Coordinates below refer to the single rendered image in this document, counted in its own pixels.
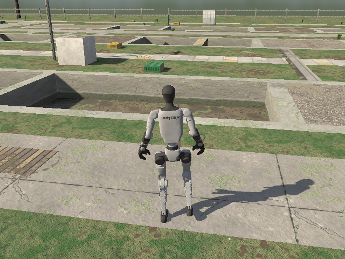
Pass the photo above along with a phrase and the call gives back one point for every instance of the robot right upper arm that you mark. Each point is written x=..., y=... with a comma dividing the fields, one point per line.
x=190, y=121

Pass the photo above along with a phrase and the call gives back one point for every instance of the left robot hand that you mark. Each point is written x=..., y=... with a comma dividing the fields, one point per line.
x=143, y=152

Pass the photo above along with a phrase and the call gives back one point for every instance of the robot right shin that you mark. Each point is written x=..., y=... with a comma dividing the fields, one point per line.
x=188, y=190

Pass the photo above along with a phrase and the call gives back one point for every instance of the right robot thigh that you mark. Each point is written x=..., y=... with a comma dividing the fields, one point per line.
x=185, y=157

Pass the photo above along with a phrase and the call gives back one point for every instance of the robot left forearm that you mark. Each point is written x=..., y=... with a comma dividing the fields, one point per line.
x=144, y=142

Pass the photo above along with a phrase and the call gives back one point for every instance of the right robot hand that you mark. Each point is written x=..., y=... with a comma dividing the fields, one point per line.
x=199, y=147

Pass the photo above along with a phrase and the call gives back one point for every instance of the robot right forearm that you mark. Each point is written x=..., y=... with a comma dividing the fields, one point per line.
x=198, y=139

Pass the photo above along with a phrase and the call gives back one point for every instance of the robot left upper arm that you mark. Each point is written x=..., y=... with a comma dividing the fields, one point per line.
x=150, y=124

